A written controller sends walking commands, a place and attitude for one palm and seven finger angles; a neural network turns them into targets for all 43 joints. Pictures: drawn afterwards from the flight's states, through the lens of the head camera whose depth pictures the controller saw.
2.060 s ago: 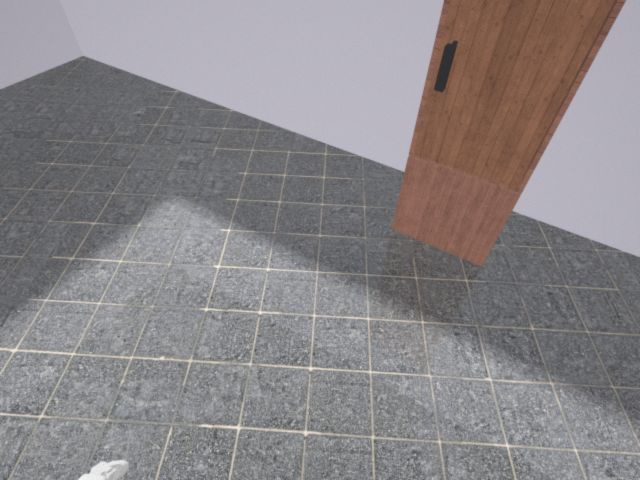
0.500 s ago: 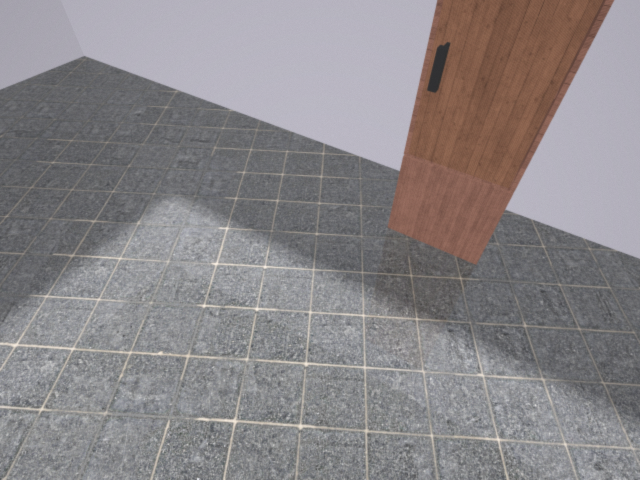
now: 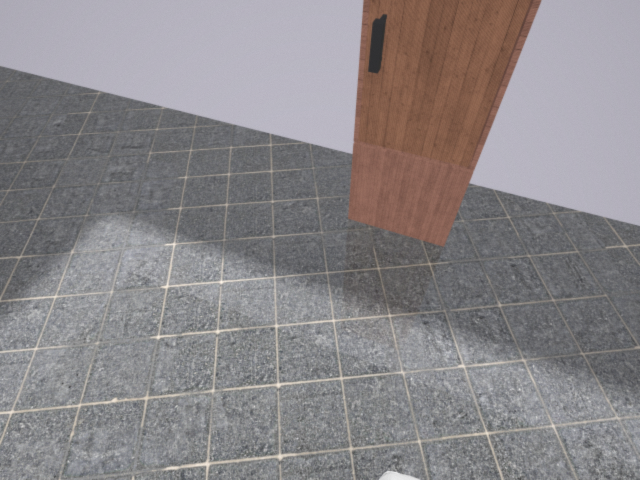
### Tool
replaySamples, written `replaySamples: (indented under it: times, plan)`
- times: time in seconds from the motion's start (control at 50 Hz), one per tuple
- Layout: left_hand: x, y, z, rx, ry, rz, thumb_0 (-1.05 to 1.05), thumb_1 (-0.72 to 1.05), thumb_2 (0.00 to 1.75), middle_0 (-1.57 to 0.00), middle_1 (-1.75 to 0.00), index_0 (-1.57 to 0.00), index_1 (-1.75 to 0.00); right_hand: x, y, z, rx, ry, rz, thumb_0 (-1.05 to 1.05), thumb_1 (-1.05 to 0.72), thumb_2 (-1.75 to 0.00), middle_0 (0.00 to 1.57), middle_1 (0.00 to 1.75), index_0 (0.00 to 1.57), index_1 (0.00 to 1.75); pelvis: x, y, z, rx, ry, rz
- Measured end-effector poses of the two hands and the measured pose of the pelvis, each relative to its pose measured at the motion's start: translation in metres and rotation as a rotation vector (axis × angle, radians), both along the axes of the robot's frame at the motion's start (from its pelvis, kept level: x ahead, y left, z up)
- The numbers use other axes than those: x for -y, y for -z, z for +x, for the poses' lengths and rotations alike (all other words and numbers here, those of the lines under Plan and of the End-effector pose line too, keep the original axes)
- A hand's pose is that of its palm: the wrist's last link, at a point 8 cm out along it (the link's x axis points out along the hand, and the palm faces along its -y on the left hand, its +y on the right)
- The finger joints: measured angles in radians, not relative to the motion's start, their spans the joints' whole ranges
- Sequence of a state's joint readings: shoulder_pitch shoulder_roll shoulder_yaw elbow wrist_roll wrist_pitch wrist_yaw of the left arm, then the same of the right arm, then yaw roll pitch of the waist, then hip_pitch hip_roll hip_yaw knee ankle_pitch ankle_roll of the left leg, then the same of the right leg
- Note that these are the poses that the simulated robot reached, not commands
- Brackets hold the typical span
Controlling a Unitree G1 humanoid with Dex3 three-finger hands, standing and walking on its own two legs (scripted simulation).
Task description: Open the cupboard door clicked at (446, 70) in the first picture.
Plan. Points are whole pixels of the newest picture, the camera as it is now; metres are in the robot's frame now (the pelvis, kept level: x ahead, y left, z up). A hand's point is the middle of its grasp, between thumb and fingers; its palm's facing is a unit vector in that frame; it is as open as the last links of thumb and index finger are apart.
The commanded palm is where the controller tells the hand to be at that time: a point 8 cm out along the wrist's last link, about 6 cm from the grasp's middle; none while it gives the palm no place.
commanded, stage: walk to a spot facing it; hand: left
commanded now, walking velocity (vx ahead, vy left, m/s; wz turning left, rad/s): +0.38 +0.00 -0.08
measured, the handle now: (379, 43) +1.10 -0.11 +0.01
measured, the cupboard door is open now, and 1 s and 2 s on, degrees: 0 0 0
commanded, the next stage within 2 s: turn to face it in 0.28 s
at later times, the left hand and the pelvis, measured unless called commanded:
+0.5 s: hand (193, 471) +0.16 +0.20 -0.18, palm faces +0.07 -0.99 -0.13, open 7.3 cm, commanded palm none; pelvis +0.20 +0.04 +0.00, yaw -2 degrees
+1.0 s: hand (237, 310) +0.40 +0.17 -0.15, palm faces -0.17 -0.95 -0.26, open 7.3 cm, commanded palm none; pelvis +0.28 +0.00 +0.01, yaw -13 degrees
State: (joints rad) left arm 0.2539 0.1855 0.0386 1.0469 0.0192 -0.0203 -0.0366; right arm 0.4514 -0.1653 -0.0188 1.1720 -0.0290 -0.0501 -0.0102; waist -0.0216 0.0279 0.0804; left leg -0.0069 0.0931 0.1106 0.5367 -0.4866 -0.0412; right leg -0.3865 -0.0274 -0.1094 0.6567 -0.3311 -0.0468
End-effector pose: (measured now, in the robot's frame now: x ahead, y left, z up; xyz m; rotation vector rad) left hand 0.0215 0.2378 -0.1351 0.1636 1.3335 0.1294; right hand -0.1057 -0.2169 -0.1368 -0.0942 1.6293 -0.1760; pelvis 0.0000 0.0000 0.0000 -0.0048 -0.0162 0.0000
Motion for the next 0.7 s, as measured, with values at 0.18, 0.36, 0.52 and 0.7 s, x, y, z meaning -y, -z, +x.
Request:
replaySamples:
  times: [0.18,0.36,0.52,0.7]
  plan:
    - [0.021,-0.008,0.060,0.049,-0.022,0.010,0.00,0.91,0.90,-0.20,-0.30,-0.20,-0.30,0.030,-0.007,0.136,0.183,-0.014,-0.035,0.01,-0.90,-0.90,0.20,0.30,0.20,0.30,0.015,-0.013,0.065,0.021,0.009,0.001]
    - [0.019,0.002,0.093,-0.050,-0.073,-0.062,0.00,0.91,0.90,-0.20,-0.30,-0.21,-0.30,0.004,-0.025,0.319,0.463,-0.105,-0.031,0.00,-0.91,-0.90,0.19,0.30,0.19,0.30,-0.007,-0.015,0.141,-0.005,-0.005,-0.032]
    - [-0.017,0.017,0.144,-0.142,-0.077,-0.058,0.01,0.91,0.90,-0.20,-0.30,-0.20,-0.30,-0.038,-0.021,0.396,0.512,-0.119,-0.052,0.00,-0.91,-0.90,0.19,0.30,0.20,0.30,-0.038,-0.005,0.207,0.007,0.050,-0.024]
    - [-0.036,-0.007,0.266,-0.016,0.035,-0.006,0.01,0.92,0.90,-0.20,-0.30,-0.20,-0.30,-0.016,-0.028,0.381,0.411,0.012,-0.118,-0.03,-0.94,-0.89,0.20,0.30,0.20,0.30,-0.040,-0.019,0.243,-0.004,0.127,-0.008]
